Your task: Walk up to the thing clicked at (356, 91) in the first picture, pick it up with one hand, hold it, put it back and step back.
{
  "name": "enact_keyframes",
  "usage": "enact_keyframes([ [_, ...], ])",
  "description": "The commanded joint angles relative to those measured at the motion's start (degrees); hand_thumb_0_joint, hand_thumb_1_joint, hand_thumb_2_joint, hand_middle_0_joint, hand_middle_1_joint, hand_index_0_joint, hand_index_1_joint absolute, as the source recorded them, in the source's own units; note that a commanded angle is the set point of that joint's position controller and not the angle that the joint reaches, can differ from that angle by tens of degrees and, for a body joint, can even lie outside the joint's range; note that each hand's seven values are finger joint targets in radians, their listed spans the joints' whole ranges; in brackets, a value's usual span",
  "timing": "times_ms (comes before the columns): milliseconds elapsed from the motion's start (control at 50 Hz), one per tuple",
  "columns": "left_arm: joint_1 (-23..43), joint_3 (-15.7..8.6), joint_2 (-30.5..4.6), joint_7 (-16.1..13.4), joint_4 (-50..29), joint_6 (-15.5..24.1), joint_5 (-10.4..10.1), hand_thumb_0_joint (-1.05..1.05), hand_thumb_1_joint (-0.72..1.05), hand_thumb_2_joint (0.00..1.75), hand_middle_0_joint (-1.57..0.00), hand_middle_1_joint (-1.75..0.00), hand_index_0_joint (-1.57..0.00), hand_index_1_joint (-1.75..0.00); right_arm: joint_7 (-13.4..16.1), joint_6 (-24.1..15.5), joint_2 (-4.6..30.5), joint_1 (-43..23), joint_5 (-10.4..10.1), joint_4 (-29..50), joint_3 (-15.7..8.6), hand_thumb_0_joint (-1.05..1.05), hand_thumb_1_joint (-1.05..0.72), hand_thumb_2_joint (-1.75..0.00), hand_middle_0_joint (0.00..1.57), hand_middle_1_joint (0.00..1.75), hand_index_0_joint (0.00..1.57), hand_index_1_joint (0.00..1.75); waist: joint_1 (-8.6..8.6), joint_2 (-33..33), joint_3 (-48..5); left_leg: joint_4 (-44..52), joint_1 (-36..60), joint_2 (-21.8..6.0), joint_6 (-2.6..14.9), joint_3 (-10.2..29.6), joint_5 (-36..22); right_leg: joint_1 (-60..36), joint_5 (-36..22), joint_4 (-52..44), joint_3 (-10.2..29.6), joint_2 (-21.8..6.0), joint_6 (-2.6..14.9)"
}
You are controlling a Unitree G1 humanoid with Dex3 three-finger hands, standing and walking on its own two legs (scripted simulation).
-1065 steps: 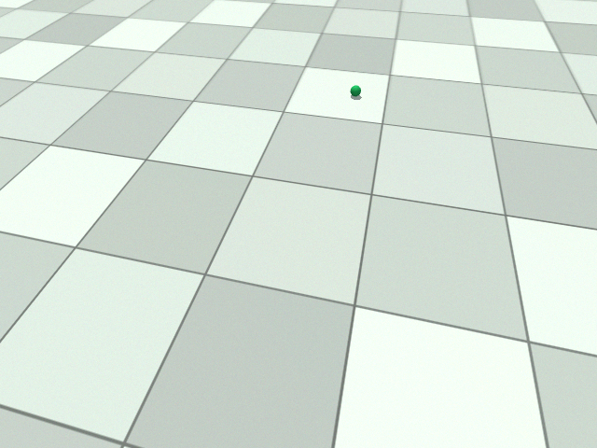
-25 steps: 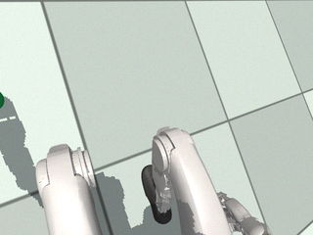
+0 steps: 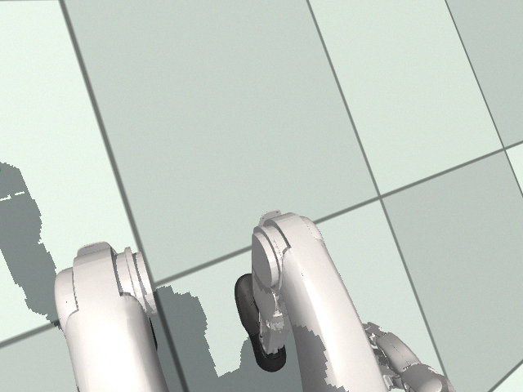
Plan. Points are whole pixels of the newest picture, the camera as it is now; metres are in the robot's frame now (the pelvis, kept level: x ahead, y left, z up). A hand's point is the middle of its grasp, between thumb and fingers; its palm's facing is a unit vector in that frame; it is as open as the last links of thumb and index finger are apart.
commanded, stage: rise first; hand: left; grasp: from above
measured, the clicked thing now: out of the picture +0.46 +0.39 -0.28
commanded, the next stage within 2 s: approach in 0.32 s
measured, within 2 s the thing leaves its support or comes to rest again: neither
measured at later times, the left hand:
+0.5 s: hand out of the picture +0.42 +0.42 -0.17, palm faces -0.43 -0.14 -0.89, open 14.0 cm
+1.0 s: hand out of the picture +0.47 +0.37 -0.15, palm faces -0.35 -0.10 -0.93, open 14.2 cm
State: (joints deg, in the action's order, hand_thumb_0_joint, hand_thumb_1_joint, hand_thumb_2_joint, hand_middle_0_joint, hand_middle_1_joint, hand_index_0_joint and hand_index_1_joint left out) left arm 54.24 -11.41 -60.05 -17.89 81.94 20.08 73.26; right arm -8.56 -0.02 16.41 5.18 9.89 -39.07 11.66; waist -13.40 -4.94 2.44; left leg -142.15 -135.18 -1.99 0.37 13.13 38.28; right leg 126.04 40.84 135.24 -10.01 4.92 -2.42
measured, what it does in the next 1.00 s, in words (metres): stands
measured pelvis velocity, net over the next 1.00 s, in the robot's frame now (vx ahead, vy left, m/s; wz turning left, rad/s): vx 0.00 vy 0.00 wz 0.00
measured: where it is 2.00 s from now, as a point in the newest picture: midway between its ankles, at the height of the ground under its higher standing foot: (207, 355)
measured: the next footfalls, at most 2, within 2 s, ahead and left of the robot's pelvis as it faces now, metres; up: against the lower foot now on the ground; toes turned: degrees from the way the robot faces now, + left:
none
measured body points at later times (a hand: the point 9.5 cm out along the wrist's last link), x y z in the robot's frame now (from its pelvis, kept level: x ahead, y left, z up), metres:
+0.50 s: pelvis +0.00 +0.00 +0.00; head +0.23 +0.13 +0.36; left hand +0.44 +0.42 -0.12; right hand +0.10 -0.26 -0.08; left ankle +0.07 +0.13 -0.28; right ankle +0.10 -0.12 -0.28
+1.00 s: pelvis +0.00 +0.00 +0.00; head +0.24 +0.10 +0.36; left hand +0.49 +0.37 -0.10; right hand +0.06 -0.26 -0.08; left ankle +0.07 +0.13 -0.28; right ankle +0.10 -0.12 -0.28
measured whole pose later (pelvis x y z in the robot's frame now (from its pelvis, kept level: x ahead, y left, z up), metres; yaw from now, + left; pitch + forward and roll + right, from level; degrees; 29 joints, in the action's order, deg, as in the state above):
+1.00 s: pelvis +0.00 +0.00 +0.00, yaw +0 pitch +31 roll -12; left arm 60.0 -9.0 -56.3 -22.9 86.1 9.9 72.5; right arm -8.2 -2.4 17.2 8.1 8.8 -37.8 13.0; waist -18.1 -2.9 1.7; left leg -140.9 -135.8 -2.8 0.1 12.4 37.6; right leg 128.0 39.4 134.6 -9.3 5.4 -2.1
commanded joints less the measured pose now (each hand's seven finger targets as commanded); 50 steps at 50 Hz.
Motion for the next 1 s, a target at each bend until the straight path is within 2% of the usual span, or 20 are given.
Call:
enact_keyframes([
  [0, 13.4, -1.4, -17.2, -1.5, -7.0, -0.6, -2.1, 0.0, -0.51, 0.97, -0.13, -0.96, -0.12, -0.96, 1.0, -0.4, 16.0, 10.1, -0.1, 0.6, -5.6, 0.0, -0.89, -0.89, 0.2, 0.3, 0.2, 0.3, 0.69, 25.4, -36.2, 14.5, 31.3, -0.6, 1.17, -5.8, -10.3, -13.7, -13.5, -13.4, -2.7, 1.3, 3.84],
  [60, 15.1, -1.7, -18.5, -1.2, -9.9, -0.5, -2.0, 0.0, -0.52, 0.98, -0.13, -0.96, -0.12, -0.97, 1.0, -0.3, 16.2, 9.8, -0.1, 0.6, -5.5, 0.0, -0.89, -0.89, 0.2, 0.3, 0.2, 0.3, 1.17, 26.5, -38.0, 14.7, 32.8, -0.7, 1.1, -5.6, -10.5, -14.3, -13.5, -13.2, -2.7, 1.2, 3.89],
  [120, 15.4, -1.4, -18.0, -0.9, -10.0, -0.5, -1.9, 0.0, -0.52, 0.97, -0.13, -0.96, -0.12, -0.97, 0.9, -0.4, 16.0, 9.9, -0.3, 0.5, -5.9, 0.0, -0.9, -0.9, 0.2, 0.3, 0.2, 0.3, 0.97, 26.9, -38.7, 14.9, 34.0, -0.8, 0.84, -5.0, -10.1, -13.2, -13.1, -12.6, -2.8, 1.2, 4.05],
  [180, 15.9, -0.8, -16.9, -1.1, -9.2, 0.0, -2.1, 0.0, -0.53, 0.98, -0.12, -0.95, -0.11, -0.97, 1.0, -0.4, 15.9, 10.0, -0.1, 0.4, -5.6, 0.0, -0.89, -0.89, 0.2, 0.3, 0.2, 0.3, -0.07, 26.3, -37.1, 14.8, 32.7, -0.7, 0.94, -5.1, -9.3, -13.4, -12.6, -13.0, -2.9, 1.1, 3.89],
  [260, 15.4, 0.1, -16.5, -0.8, -7.3, 0.0, -1.1, 0.0, -0.52, 0.98, -0.13, -0.95, -0.12, -0.96, 1.0, -0.4, 15.8, 9.7, -0.1, 0.3, -5.5, 0.0, -0.89, -0.89, 0.2, 0.3, 0.2, 0.3, 0.12, 26.3, -35.8, 15.0, 32.8, -0.8, 0.82, -5.0, -9.4, -12.2, -12.6, -12.8, -2.8, 1.1, 4.07],
  [320, 16.4, -1.0, -18.4, -1.0, -8.8, 0.2, -1.1, 0.0, -0.52, 0.98, -0.14, -0.95, -0.12, -0.96, 1.0, -0.4, 16.3, 9.9, -0.1, 0.6, -5.3, 0.0, -0.9, -0.9, 0.2, 0.3, 0.2, 0.3, 0.48, 28.7, -37.0, 15.4, 34.9, -0.7, 0.54, -4.7, -10.9, -12.7, -13.5, -12.1, -3.0, 0.9, 4.14],
  [340, 16.9, -1.7, -19.0, -1.2, -10.5, 0.3, -1.1, 0.0, -0.51, 0.97, -0.13, -0.95, -0.12, -0.96, 1.0, -0.3, 16.5, 9.9, -0.1, 0.6, -5.5, 0.0, -0.89, -0.89, 0.2, 0.3, 0.2, 0.3, 1.22, 29.5, -39.4, 15.6, 36.2, -0.7, 0.47, -4.6, -11.8, -13.0, -14.1, -11.8, -3.1, 0.9, 4.17],
  [420, 15.2, -0.6, -16.1, -1.1, -8.4, -0.2, -1.4, 0.0, -0.53, 0.97, -0.1, -1.01, -0.1, -1.01, 0.8, -0.3, 16.2, 10.2, -0.1, 0.6, -5.9, 0.0, -0.9, -0.89, 0.2, 0.3, 0.2, 0.3, 0.17, 27.7, -37.3, 15.4, 35.1, -0.7, 0.62, -4.7, -11.3, -12.0, -13.8, -12.2, -3.2, 1.0, 4.06],
  [520, 18.1, 4.3, -11.0, -0.3, -9.3, -0.2, -1.5, 0.0, -0.55, 0.99, -0.09, -1.04, -0.09, -1.04, 0.7, -0.4, 15.8, 11.1, -0.4, 0.3, -6.1, 0.0, -0.9, -0.89, 0.2, 0.3, 0.2, 0.3, -1.84, 27.0, -35.6, 16.1, 33.5, -0.9, 0.52, -4.4, -8.0, -10.5, -12.1, -13.0, -3.4, 1.0, 4.2],
  [560, 21.0, 5.5, -9.7, -0.9, -10.1, 0.0, -1.6, 0.0, -0.54, 0.98, -0.08, -1.05, -0.09, -1.05, 0.9, -0.6, 16.0, 12.1, -0.1, 0.3, -6.1, 0.0, -0.9, -0.89, 0.2, 0.3, 0.2, 0.3, -3.34, 26.7, -36.5, 15.0, 33.7, -0.9, 0.64, -4.6, -8.6, -11.1, -12.9, -13.3, -3.4, 1.0, 3.88],
  [600, 21.9, 6.5, -8.1, -2.0, -8.6, -0.1, -1.7, 0.0, -0.55, 0.99, -0.08, -1.06, -0.08, -1.05, 1.0, -0.9, 15.7, 12.4, -0.1, -0.1, -5.8, 0.0, -0.9, -0.89, 0.2, 0.3, 0.2, 0.3, -3.75, 26.2, -35.9, 14.8, 33.6, -0.9, 0.63, -4.7, -8.5, -11.0, -13.2, -13.8, -3.3, 1.1, 3.82],
  [620, 23.0, 6.3, -8.5, -3.0, -8.1, -0.1, -1.8, 0.0, -0.55, 0.99, -0.08, -1.06, -0.08, -1.05, 1.1, -0.9, 15.8, 12.9, -0.1, 0.0, -5.6, 0.0, -0.9, -0.89, 0.2, 0.3, 0.2, 0.3, -4.34, 25.6, -36.2, 14.6, 32.4, -0.9, 0.64, -4.9, -8.5, -11.8, -13.4, -14.1, -3.4, 1.2, 3.7],
  [640, 21.4, 6.5, -7.5, -3.7, -5.6, -0.5, -1.6, 0.0, -0.54, 0.99, -0.07, -1.07, -0.08, -1.06, 1.2, -1.1, 15.8, 13.0, 0.0, 0.0, -5.3, 0.0, -0.9, -0.89, 0.2, 0.3, 0.2, 0.3, -3.9, 25.1, -34.8, 14.8, 32.5, -0.7, 0.71, -5.1, -8.8, -11.6, -13.6, -14.2, -3.3, 1.2, 3.68],
  [660, 23.1, 6.3, -8.6, -4.4, -5.5, -0.8, -1.3, 0.0, -0.54, 0.98, -0.08, -1.07, -0.09, -1.06, 1.2, -1.3, 15.6, 13.0, 0.1, 0.0, -5.0, 0.0, -0.9, -0.89, 0.2, 0.3, 0.2, 0.3, -4.32, 25.0, -35.4, 14.3, 31.8, -0.8, 0.73, -5.2, -8.8, -12.1, -13.8, -14.3, -3.2, 1.3, 3.68],
  [700, 22.9, 3.8, -11.8, -6.2, -3.5, -2.0, 0.4, 0.0, -0.55, 0.99, -0.08, -1.06, -0.08, -1.05, 1.3, -1.5, 15.8, 13.3, 0.2, 0.2, -4.6, 0.0, -0.9, -0.89, 0.2, 0.3, 0.2, 0.3, -2.84, 27.1, -36.8, 14.9, 33.2, -0.5, 0.49, -5.4, -10.5, -12.7, -15.0, -13.3, -3.2, 1.2, 4.0],
  [800, 25.0, 0.8, -15.9, -9.8, -4.5, -6.0, 1.6, 0.0, -0.57, 1.0, -0.08, -1.03, -0.08, -1.03, 1.3, -2.6, 16.6, 12.1, 0.0, 1.9, -3.9, 0.0, -0.9, -0.89, 0.2, 0.3, 0.2, 0.3, -1.72, 32.8, -42.9, 14.9, 37.6, -0.7, 0.42, -6.1, -15.5, -14.4, -19.0, -11.9, -2.8, 1.2, 4.14],
  [840, 23.3, -0.2, -17.0, -10.1, -4.0, -8.1, 0.8, 0.0, -0.56, 0.99, -0.08, -1.02, -0.08, -1.02, 1.4, -2.8, 16.6, 11.3, -0.4, 2.4, -4.0, 0.0, -0.9, -0.89, 0.2, 0.3, 0.2, 0.3, -0.55, 33.1, -43.5, 15.4, 36.5, -0.6, 0.46, -6.5, -15.5, -14.9, -19.0, -12.0, -2.3, 1.1, 4.28],
  [880, 22.2, 0.2, -17.2, -9.1, -3.2, -10.0, -0.2, 0.0, -0.58, 1.0, -0.08, -1.01, -0.07, -1.02, 1.4, -3.1, 16.5, 11.1, -0.6, 2.7, -3.7, 0.0, -0.9, -0.89, 0.2, 0.3, 0.2, 0.3, -1.0, 30.7, -42.8, 14.6, 33.6, -0.5, 1.26, -7.2, -14.5, -16.6, -18.7, -13.3, -1.5, 1.4, 3.89],
  [940, 18.0, 0.8, -17.0, -5.8, -2.5, -12.2, -2.8, 0.0, -0.58, 1.0, -0.08, -1.01, -0.07, -1.01, 1.4, -3.1, 16.2, 11.0, -1.4, 2.8, -3.9, 0.0, -0.9, -0.89, 0.2, 0.3, 0.2, 0.3, -0.08, 26.3, -40.7, 14.5, 28.7, -0.2, 1.99, -8.0, -11.4, -18.9, -16.5, -14.5, -0.1, 1.6, 3.55],
  [980, 14.2, 2.4, -14.5, -2.7, 0.6, -12.7, -5.0, 0.0, -0.57, 0.98, -0.07, -1.02, -0.07, -1.02, 1.5, -2.7, 16.0, 10.5, -1.8, 2.9, -4.2, 0.0, -0.9, -0.89, 0.2, 0.3, 0.2, 0.3, -0.64, 21.5, -37.3, 15.0, 24.2, -0.2, 2.44, -7.6, -7.5, -18.8, -12.9, -15.4, 0.0, 1.9, 3.45],
])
